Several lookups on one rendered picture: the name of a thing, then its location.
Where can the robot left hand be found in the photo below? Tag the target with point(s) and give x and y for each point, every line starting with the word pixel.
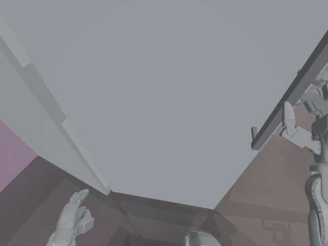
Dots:
pixel 71 214

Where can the robot right hand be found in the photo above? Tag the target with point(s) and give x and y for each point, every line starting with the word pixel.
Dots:
pixel 315 101

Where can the right robot forearm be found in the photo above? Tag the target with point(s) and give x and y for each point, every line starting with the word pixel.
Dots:
pixel 316 190

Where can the fridge door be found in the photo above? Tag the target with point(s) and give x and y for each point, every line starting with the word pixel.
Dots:
pixel 163 93

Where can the handle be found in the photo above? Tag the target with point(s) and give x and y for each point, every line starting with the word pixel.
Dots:
pixel 310 70

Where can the robot right thigh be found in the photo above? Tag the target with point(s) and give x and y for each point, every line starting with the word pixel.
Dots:
pixel 199 238

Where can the left robot forearm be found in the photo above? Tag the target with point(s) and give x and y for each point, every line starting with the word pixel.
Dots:
pixel 62 237

